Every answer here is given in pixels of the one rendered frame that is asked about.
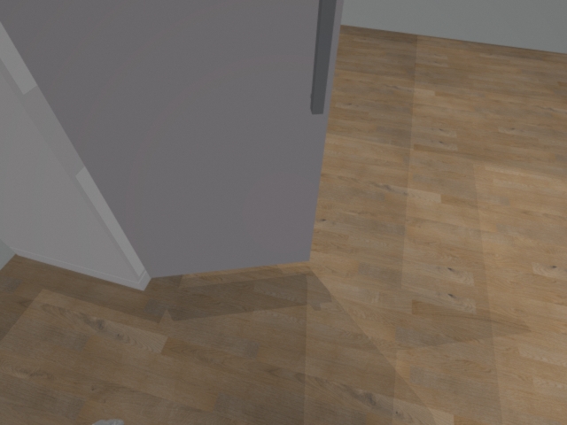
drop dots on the fridge door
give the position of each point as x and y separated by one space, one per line
192 117

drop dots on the handle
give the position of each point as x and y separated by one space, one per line
325 23

